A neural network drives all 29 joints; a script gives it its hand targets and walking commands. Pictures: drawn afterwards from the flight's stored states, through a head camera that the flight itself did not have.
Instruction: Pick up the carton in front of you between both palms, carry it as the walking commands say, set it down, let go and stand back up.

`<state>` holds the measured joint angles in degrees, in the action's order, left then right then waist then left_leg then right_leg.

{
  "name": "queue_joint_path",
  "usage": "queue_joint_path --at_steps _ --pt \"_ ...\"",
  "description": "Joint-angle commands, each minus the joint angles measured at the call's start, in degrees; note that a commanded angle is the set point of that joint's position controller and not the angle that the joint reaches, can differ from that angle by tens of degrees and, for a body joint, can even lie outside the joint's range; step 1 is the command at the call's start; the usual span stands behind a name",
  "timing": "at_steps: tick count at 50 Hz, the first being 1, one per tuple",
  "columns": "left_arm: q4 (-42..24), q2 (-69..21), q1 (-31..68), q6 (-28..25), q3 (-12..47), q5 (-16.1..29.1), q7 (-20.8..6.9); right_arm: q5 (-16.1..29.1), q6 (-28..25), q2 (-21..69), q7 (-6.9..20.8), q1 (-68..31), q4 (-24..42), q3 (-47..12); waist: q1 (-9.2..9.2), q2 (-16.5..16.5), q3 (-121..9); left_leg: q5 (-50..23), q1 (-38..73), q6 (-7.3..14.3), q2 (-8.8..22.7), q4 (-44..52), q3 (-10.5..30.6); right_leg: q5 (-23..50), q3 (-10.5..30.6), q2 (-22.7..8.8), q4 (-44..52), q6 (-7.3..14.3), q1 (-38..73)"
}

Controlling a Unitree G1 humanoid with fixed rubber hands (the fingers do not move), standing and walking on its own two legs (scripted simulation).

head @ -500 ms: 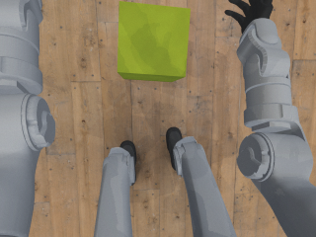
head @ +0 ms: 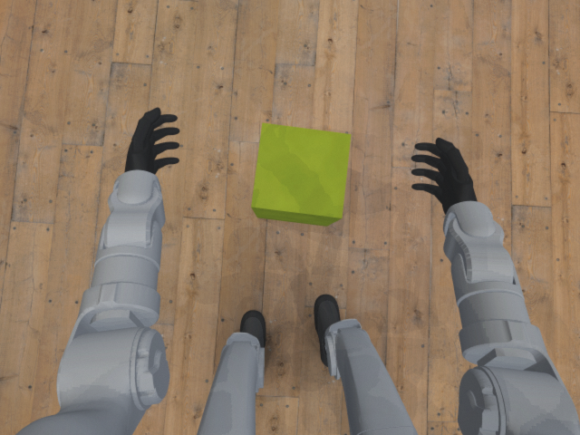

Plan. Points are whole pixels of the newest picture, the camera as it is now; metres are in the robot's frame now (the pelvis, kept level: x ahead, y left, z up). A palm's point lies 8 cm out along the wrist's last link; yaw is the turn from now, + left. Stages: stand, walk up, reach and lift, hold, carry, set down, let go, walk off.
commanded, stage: let go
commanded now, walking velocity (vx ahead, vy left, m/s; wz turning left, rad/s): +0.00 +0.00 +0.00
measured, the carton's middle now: (298, 181) +0.52 -0.06 -0.57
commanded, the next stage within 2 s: stand in 1.14 s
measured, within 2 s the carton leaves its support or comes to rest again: neither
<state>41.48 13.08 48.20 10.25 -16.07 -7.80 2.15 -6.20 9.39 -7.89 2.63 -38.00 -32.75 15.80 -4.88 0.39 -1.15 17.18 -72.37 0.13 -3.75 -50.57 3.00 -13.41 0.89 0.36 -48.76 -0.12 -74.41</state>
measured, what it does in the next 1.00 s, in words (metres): rises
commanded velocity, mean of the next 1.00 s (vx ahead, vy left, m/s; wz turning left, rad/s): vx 0.00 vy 0.00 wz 0.00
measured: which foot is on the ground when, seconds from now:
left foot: down 0.00-1.00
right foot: down 0.00-1.00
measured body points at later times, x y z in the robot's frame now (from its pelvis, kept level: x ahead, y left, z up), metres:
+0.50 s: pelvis +0.06 -0.01 +0.07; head +0.16 +0.00 +0.50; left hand +0.32 +0.20 -0.03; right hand +0.24 -0.25 -0.01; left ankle +0.03 +0.11 -0.66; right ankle +0.06 -0.12 -0.66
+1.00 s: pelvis +0.06 +0.00 +0.07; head +0.07 +0.00 +0.52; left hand +0.24 +0.23 +0.00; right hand +0.23 -0.24 +0.00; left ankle +0.03 +0.11 -0.66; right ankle +0.06 -0.12 -0.66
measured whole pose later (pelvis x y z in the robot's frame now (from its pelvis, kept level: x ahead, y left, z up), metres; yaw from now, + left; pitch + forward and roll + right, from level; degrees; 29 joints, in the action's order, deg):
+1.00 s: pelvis +0.06 +0.00 +0.07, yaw -2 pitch -4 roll +0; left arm 25.6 12.3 -13.2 5.9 -1.9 0.2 -2.7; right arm -1.2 10.8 -12.5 2.5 12.0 -22.7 2.2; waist 0.2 -0.5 5.0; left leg 18.2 -4.2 1.3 -1.8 -26.7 2.2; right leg -14.8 2.6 1.5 -26.6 0.0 -7.6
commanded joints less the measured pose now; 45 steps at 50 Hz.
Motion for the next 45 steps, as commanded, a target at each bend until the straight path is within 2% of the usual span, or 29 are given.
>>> queue_joint_path --at_steps 1,5,9,17,20,23,27,31,40,45 --pt "-10.69 5.3 4.7 -2.61 1.22 1.77 0.26 2.19 -2.16 -7.25 1.61 0.85 6.81 -2.43 -1.0 -3.8 -50.8 -17.05 27.37 -1.91 -0.4 6.43 -1.49 21.19 -0.94 1.61 1.96 -0.62 40.96" --pt "-9.85 4.9 -5.55 -4.42 2.63 3.09 -0.87 4.63 -3.82 -6.73 2.39 9.54 5.64 -5.45 -0.29 -2.7 -42.25 -9.82 26.18 -1.18 -0.1 9.72 -1.98 18.36 0.57 0.71 5.05 -1.15 46.57" --pt "-8.17 4.32 -16.09 -6.41 3.8 3.77 -1.75 6.18 -5.67 -6.78 2.09 18.68 5.57 -7.52 0.22 -1.01 -35.65 -7.68 27.28 -0.65 0.24 12.29 -2.16 19.36 1.85 0.26 7.57 -1.65 52.29" --pt "-10.85 4.02 -33.71 -9.95 5.84 4.94 -2.49 7.25 -8.6 -7.54 1.09 35.08 10.69 -11.07 1.03 1.13 -26.42 -10.21 38.55 -0.32 0.4 17.39 -1.84 23.94 2.4 0.16 12.54 -1.94 61.39" --pt "-12.87 4.11 -39.7 -10.77 6.9 5.41 -2.53 7.69 -9.22 -8.07 0.85 40.99 12.95 -12.17 1.39 0.93 -22.94 -12.17 44.07 -0.34 0.58 19.92 -1.69 24.91 2.46 0.33 14.88 -2.0 64.57" --pt "-14.48 3.93 -45.05 -11.12 7.97 5.75 -2.8 8.08 -9.37 -8.66 0.89 45.19 14.1 -12.91 2.13 -0.42 -17.58 -13.61 49.89 -0.44 0.95 22.69 -1.54 22.91 2.05 0.67 17.96 -1.93 65.76" --pt "-16.42 3.64 -50.87 -10.71 9.58 6.32 -3.51 8.1 -8.8 -9.01 1.22 48.0 14.27 -13.08 3.23 -2.32 -10.35 -14.44 55.9 -0.7 1.76 26.16 -1.34 18.24 1.19 1.33 21.81 -1.46 66.7" --pt "-18.41 3.41 -55.48 -9.39 11.04 6.8 -4.41 7.41 -7.66 -9.43 1.48 49.05 13.97 -12.53 4.2 -2.83 -5.37 -15.47 59.41 -1.18 2.44 28.57 -1.23 15.24 0.42 2.07 24.12 -0.94 68.49" --pt "-22.12 3.71 -58.45 -5.52 12.72 7.84 -5.93 5.63 -4.01 -10.41 1.32 49.64 12.99 -11.19 4.06 -0.68 1.95 -14.08 62.62 -1.04 3.12 30.64 -0.8 11.43 -0.25 2.7 25.36 -0.29 71.49" --pt "-22.91 3.84 -57.71 -4.0 12.72 7.59 -6.13 5.42 -2.57 -10.28 1.48 49.05 13.11 -11.0 4.12 -0.76 3.79 -12.84 62.23 -0.86 3.13 30.41 -0.84 10.86 -0.25 2.5 25.12 -0.28 72.75"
